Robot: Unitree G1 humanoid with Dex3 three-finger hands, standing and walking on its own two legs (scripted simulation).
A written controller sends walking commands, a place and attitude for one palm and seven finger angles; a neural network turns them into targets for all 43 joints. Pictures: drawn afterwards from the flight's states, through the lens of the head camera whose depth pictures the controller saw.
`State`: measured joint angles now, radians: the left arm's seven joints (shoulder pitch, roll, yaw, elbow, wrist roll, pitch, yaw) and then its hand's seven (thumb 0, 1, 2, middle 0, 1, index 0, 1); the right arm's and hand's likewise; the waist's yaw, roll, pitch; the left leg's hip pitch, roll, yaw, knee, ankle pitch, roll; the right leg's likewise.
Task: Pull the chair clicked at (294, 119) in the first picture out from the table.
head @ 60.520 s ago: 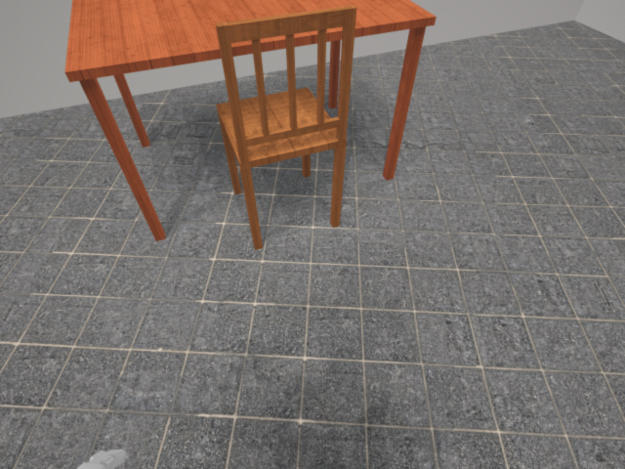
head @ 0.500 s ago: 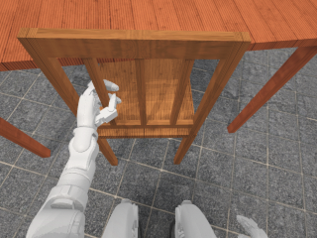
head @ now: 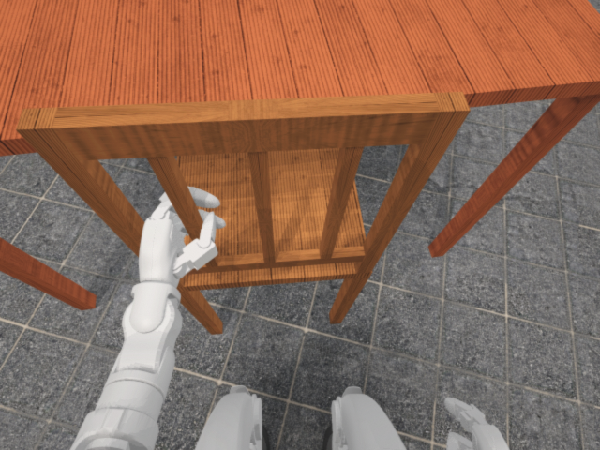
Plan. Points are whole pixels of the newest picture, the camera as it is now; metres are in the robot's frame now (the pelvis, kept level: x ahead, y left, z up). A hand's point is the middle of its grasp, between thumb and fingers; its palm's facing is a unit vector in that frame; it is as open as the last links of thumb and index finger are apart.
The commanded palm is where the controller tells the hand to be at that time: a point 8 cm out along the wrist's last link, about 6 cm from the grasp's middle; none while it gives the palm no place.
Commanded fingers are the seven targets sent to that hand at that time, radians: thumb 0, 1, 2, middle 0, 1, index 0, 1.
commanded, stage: hook a spindle and tug to test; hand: left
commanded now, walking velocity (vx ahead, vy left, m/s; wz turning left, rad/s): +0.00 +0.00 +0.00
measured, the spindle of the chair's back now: (265, 215) +0.41 +0.05 +0.02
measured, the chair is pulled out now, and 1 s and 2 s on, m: -0.05 0.05 0.14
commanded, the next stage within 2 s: step backward, pulling the chair out in 0.06 s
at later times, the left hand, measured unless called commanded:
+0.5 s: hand (205, 252) +0.36 +0.12 +0.03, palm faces +0.00 -0.99 -0.12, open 5.1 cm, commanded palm +0.33 +0.17 +0.03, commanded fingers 0.00 0.90 0.90 -0.50 -1.45 -0.50 -1.45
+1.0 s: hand (204, 325) +0.27 +0.11 +0.03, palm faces -0.02 -0.99 -0.14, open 5.1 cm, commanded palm +0.26 +0.16 +0.03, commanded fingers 0.00 0.90 0.90 -0.50 -1.45 -0.50 -1.45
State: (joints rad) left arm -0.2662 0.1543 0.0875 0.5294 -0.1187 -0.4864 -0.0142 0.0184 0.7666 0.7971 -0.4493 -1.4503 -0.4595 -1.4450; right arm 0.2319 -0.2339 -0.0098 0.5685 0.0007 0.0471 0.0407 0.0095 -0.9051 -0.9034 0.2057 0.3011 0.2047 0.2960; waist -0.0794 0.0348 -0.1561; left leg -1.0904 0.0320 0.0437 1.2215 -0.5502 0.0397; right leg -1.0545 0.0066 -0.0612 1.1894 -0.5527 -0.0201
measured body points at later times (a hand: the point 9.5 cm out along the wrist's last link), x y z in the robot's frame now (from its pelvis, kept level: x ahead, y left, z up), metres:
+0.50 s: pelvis +0.01 +0.00 +0.09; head +0.10 +0.00 +0.54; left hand +0.35 +0.17 +0.04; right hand +0.11 -0.25 -0.03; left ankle +0.01 +0.09 -0.63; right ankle +0.00 -0.11 -0.63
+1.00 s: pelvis -0.06 +0.00 +0.10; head +0.02 -0.01 +0.54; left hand +0.26 +0.16 +0.04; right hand +0.04 -0.26 -0.03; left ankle +0.01 +0.09 -0.63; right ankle +0.00 -0.11 -0.63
